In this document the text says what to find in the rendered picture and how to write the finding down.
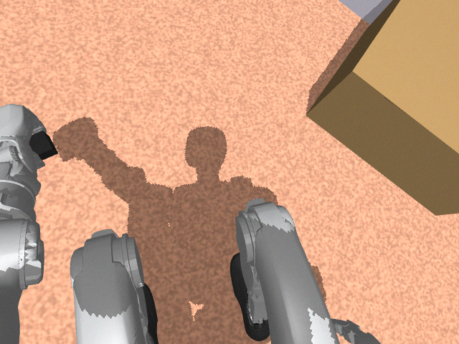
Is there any left robot arm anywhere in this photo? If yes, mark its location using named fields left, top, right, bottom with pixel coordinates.
left=0, top=136, right=44, bottom=344

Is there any left robot hand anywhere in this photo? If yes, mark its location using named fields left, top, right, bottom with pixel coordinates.
left=0, top=104, right=47, bottom=169

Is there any left robot foot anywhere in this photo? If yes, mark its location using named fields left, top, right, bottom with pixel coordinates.
left=143, top=283, right=158, bottom=344

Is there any right robot foot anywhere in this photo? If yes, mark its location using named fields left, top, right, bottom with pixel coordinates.
left=230, top=253, right=270, bottom=341

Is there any right robot hand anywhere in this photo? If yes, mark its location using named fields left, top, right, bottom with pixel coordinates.
left=331, top=319, right=381, bottom=344

